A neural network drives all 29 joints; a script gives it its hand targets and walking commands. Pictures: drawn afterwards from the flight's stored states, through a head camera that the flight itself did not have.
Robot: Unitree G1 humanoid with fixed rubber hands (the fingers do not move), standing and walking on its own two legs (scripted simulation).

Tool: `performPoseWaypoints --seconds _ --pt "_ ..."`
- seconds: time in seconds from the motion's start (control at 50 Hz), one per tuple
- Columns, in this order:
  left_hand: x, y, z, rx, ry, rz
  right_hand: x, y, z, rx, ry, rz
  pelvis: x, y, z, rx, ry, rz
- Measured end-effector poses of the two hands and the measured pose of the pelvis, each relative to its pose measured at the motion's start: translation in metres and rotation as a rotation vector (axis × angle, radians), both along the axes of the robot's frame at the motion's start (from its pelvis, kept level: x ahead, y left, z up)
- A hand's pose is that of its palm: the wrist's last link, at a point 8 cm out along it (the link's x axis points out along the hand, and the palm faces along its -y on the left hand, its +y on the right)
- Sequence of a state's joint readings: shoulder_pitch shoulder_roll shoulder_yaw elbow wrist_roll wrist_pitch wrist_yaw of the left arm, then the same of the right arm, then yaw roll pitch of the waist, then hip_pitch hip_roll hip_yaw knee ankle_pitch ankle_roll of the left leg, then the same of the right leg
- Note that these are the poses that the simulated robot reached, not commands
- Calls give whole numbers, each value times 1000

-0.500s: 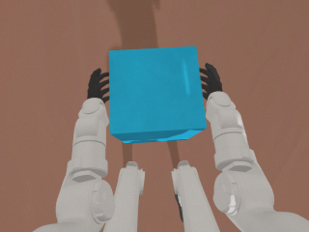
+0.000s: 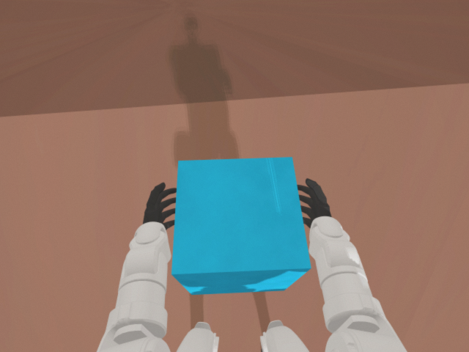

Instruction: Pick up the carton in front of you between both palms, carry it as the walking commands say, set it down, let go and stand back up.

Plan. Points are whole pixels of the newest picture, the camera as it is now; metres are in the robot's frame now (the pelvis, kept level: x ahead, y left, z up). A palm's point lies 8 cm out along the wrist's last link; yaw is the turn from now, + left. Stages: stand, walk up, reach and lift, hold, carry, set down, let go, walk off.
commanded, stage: reach and lift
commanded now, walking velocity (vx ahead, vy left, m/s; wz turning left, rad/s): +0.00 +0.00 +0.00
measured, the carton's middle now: (237, 232) +0.35 +0.01 -0.10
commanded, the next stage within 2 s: hold in 1.40 s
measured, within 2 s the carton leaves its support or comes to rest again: neither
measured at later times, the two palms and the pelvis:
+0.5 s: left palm (135, 215) +0.31 +0.15 +0.09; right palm (347, 211) +0.31 -0.15 +0.09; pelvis +0.02 +0.00 +0.07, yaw +0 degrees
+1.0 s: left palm (133, 210) +0.31 +0.15 +0.10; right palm (348, 206) +0.31 -0.15 +0.10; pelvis +0.02 +0.00 +0.07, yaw +0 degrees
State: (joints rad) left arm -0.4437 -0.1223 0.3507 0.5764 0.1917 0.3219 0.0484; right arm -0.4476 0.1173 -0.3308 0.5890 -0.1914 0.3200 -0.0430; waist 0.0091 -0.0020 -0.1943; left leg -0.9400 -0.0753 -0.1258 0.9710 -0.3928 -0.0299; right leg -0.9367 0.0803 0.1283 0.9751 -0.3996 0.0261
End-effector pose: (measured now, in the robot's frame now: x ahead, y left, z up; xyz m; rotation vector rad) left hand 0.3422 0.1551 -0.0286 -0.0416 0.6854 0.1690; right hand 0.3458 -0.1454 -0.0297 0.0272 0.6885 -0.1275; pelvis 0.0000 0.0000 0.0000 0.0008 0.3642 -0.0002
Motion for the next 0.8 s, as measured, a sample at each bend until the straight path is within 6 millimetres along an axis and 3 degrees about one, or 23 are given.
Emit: performPoseWaypoints --seconds 0.2,0.4,0.58,0.8 --pt "-15 -1 59 2 -9 -9 -17 -1 60 -7 -9 -2 19 1 43 -1 -169 0" --pt "-29 -2 111 26 -28 -35 -32 -2 112 -25 -29 9 26 1 65 -1 -348 4" --pt "-36 -3 117 32 8 -47 -41 -4 117 -30 7 13 14 1 67 -1 -421 1" --pt "-34 -2 122 30 -9 -42 -37 -3 123 -30 -10 14 10 0 67 -1 -428 3"
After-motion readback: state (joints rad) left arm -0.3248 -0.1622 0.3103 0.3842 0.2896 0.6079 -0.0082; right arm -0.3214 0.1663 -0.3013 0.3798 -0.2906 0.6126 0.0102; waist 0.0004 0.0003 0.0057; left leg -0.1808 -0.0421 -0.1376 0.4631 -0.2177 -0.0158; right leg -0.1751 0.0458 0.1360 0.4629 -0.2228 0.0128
